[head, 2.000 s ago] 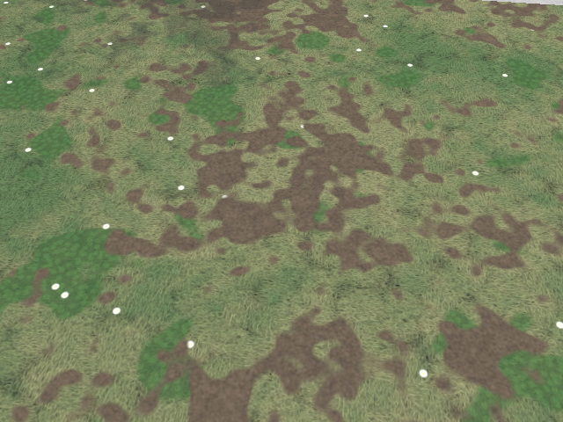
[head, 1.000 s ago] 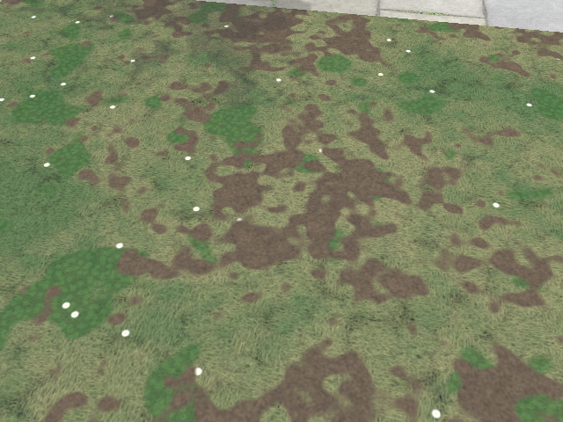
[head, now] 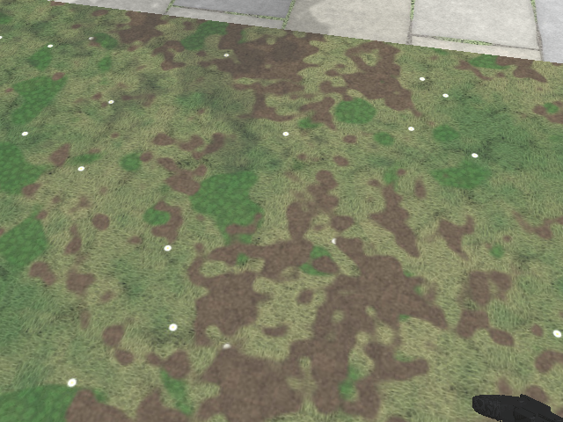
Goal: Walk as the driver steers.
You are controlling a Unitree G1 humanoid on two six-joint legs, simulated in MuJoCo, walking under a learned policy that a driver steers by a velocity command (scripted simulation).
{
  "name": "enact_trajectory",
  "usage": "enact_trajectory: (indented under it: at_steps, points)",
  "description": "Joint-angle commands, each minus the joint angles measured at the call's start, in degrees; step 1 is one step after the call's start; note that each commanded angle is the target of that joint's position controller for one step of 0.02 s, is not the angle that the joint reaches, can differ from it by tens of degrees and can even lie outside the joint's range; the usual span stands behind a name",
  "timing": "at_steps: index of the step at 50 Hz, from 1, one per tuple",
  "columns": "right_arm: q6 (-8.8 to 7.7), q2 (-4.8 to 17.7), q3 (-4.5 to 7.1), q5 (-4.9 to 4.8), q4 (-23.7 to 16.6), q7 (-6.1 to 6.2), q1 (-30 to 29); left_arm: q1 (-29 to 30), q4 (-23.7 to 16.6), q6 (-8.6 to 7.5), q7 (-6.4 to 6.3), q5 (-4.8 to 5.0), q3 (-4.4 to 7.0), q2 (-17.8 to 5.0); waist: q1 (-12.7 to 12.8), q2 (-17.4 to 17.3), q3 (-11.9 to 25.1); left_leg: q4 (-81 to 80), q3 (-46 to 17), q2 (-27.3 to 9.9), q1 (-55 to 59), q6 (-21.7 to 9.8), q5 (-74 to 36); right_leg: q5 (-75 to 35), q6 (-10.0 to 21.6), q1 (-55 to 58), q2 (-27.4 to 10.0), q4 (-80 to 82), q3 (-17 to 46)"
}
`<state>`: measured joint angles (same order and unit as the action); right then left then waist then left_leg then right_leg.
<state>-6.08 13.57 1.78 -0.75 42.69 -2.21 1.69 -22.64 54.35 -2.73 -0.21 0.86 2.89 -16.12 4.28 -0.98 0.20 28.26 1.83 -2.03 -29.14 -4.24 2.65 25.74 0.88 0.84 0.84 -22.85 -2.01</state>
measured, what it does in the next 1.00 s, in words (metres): walks ahead, turning right: right foot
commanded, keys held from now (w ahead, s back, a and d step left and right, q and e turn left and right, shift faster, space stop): w+e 0.68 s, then w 0.32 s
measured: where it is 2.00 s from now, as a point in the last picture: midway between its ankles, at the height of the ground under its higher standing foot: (421, 221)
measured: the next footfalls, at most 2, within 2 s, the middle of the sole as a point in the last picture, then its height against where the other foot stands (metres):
right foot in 0.52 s outside the picture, level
left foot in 1.04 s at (346, 299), level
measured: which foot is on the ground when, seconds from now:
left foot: down 0.00-0.54, up 0.56-1.00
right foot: down 0.00-0.02, up 0.04-0.50, down 0.52-1.00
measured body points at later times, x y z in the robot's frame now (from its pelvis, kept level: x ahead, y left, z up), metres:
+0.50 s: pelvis +0.28 -0.02 +0.00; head +0.31 -0.04 +0.45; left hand +0.53 +0.16 -0.09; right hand +0.23 -0.30 -0.14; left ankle +0.13 +0.12 -0.72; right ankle +0.40 -0.15 -0.71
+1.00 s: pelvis +0.56 -0.10 +0.01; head +0.59 -0.12 +0.46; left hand +0.72 +0.14 -0.11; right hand +0.67 -0.41 -0.08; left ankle +0.76 -0.06 -0.71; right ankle +0.39 -0.14 -0.72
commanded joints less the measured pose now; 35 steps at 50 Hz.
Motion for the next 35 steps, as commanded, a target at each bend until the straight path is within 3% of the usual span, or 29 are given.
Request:
enact_trajectory:
  at_steps: [1,2,3,4,5,7,8,10,15,18,21,24,25,26,27,28,29,30,31,32,33,35]
  points:
    - [-0.30,19.09,6.16,1.34,2.70,1.16,24.60,-4.49,-5.07,-1.86,0.45,-0.65,-1.24,0.24,-10.11,-11.28,22.13,-1.16,-31.99,-21.08,54.29,-13.93,5.38,-11.93,1.22,-35.61,0.69,-44.35,0.71]
    - [0.15,13.42,4.81,0.92,2.74,1.41,26.06,-2.90,-3.78,-3.25,0.70,0.76,-0.34,-3.68,-12.25,-11.79,26.10,-8.40,-43.36,-23.58,55.43,-15.44,11.47,6.02,1.30,-42.91,1.62,-53.14,9.85]
    - [0.26,10.66,3.80,0.78,2.28,1.78,21.44,2.69,-5.55,-3.76,0.72,2.37,1.09,-8.13,-11.93,-8.55,15.68,-9.50,-33.26,-21.27,47.88,-11.84,12.03,2.52,1.84,-47.76,-1.74,-55.79,10.16]
    - [0.31,8.74,3.19,0.80,1.58,1.97,16.95,6.27,-6.53,-3.72,0.48,2.27,1.11,-7.90,-10.08,-5.09,10.29,-11.04,-24.93,-18.90,39.00,-9.60,9.69,-2.93,1.92,-46.70,-5.08,-53.67,8.21]
    - [0.12,6.60,2.57,0.92,1.63,1.77,13.39,7.94,-6.77,-3.17,0.14,1.45,1.32,-7.01,-8.24,-3.08,5.33,-13.92,-19.41,-16.46,30.80,-8.35,7.35,-6.50,1.61,-44.67,-6.74,-49.79,7.70]
    - [-0.68,4.80,2.21,1.51,2.02,1.40,10.00,5.17,-6.06,-1.18,-0.12,1.12,1.66,-4.86,-4.65,-4.96,1.89,-18.21,-11.89,-13.52,21.97,-6.64,4.25,-10.72,1.28,-38.53,-8.61,-46.11,8.24]
    - [-1.01,5.19,2.42,1.54,2.49,1.32,9.73,4.42,-5.97,-0.44,-0.10,1.19,1.49,-3.31,-3.86,-4.48,1.05,-19.40,-9.14,-13.27,20.03,-6.75,1.11,-11.70,1.02,-37.91,-8.69,-45.49,8.15]
    - [-1.34,6.43,2.92,1.81,3.51,1.56,9.99,5.43,-6.89,0.35,-0.22,1.00,1.56,-2.44,-3.12,-3.06,-0.52,-20.45,-3.98,-12.90,18.86,-6.73,-4.88,-15.25,0.48,-39.90,-8.67,-43.03,8.67]
    - [-0.89,8.45,3.46,1.58,4.82,2.92,10.98,13.63,-10.16,-0.13,1.13,0.22,1.20,-1.24,-4.95,-2.17,-2.68,-21.57,5.80,-10.44,20.24,-4.78,-7.69,-30.17,0.37,-39.43,-7.57,-24.46,5.01]
    - [-0.09,10.04,4.00,0.92,6.16,3.42,14.45,19.96,-12.94,-0.20,2.31,0.12,0.61,-0.35,-7.57,-0.87,-4.60,-20.90,7.56,-12.65,25.92,-4.68,-8.27,-30.93,1.33,-40.90,-7.12,-17.72,2.39]
    - [1.43,11.12,4.55,0.07,7.05,3.57,16.16,23.17,-15.64,-0.11,3.38,0.28,0.74,-1.06,-7.94,-1.21,-5.28,-16.99,8.74,-15.04,33.71,-3.86,-14.38,-25.02,3.08,-43.21,-6.23,-14.50,0.53]
    - [2.82,13.49,5.22,-0.43,6.31,4.10,14.43,18.90,-16.43,0.22,3.88,0.47,2.22,-3.87,-3.97,-4.32,-0.79,-5.71,10.91,-15.05,36.31,-1.96,-40.10,-15.71,6.25,-33.20,-0.96,-14.26,-4.45]
    - [3.36,14.09,5.33,-0.45,6.05,4.26,13.61,12.41,-15.13,0.30,3.75,0.73,3.46,-6.01,-0.16,-4.61,2.63,3.48,11.72,-13.96,34.91,-1.04,-45.34,-14.63,7.84,-24.66,1.57,-12.87,-5.54]
    - [3.47,13.67,5.00,-0.47,5.60,4.41,12.97,2.75,-12.66,0.44,2.93,0.80,5.47,-9.58,4.80,-2.89,7.50,17.10,12.81,-11.36,27.76,1.14,-39.93,-18.15,10.16,-9.43,3.23,-8.72,-3.97]
    - [2.73,8.28,3.28,1.88,4.07,4.16,15.04,-2.63,-11.31,1.00,1.59,0.81,6.84,-15.20,3.86,8.97,12.05,36.15,12.36,-6.85,10.27,3.70,-2.41,-22.26,13.83,7.28,-8.49,-9.20,14.37]
    - [0.30,3.79,1.51,1.20,0.82,3.14,18.30,-0.29,-13.42,0.15,1.97,0.61,6.72,-17.88,-1.28,17.03,20.99,53.37,0.06,5.34,-10.84,6.04,32.42,-8.78,26.49,23.07,-20.13,1.91,49.15]
    - [-1.93,9.35,2.65,-1.22,-0.10,2.19,10.24,-1.55,-13.71,-0.23,2.18,0.14,5.30,-12.60,3.19,8.08,19.43,55.22,-7.70,2.24,-17.85,4.51,28.93,-7.37,22.95,22.83,-19.45,6.74,47.22]
    - [-2.87,9.80,2.69,-2.22,-1.33,1.87,6.90,0.86,-13.55,-0.81,2.04,0.13,4.67,-10.12,2.35,6.10,11.76,52.02,-6.91,-0.19,-20.25,3.10,23.71,-11.10,20.45,16.04,-17.61,6.52,38.45]
    - [-3.04,9.16,2.59,-1.02,-0.63,2.39,7.02,5.25,-14.38,-1.14,2.04,0.37,4.07,-8.36,-0.86,0.00,7.17,46.65,-6.86,-3.03,-16.69,3.03,19.37,-17.24,18.23,6.37,-15.05,6.38,31.57]
    - [-2.59,9.89,3.17,0.45,-0.20,2.80,7.41,8.74,-15.23,-1.23,1.87,0.22,3.50,-6.49,-3.05,0.10,4.84,41.85,-6.75,-4.60,-12.24,3.59,17.18,-22.95,17.12,-1.12,-12.95,6.98,26.62]
    - [-1.75,10.01,3.45,0.77,-0.21,2.69,8.54,10.21,-16.12,-1.25,1.60,-0.39,3.11,-5.76,-4.67,1.40,3.96,40.00,-6.94,-5.45,-8.64,4.08,15.79,-25.84,16.80,-5.79,-11.57,8.26,24.45]
    - [-0.42,8.63,3.34,1.18,-0.53,2.65,9.52,10.17,-16.25,-1.48,1.04,-0.25,3.19,-6.29,-5.80,1.79,3.16,35.31,-5.71,-5.61,-6.92,5.68,14.13,-31.06,16.99,-10.19,-10.51,9.72,21.09]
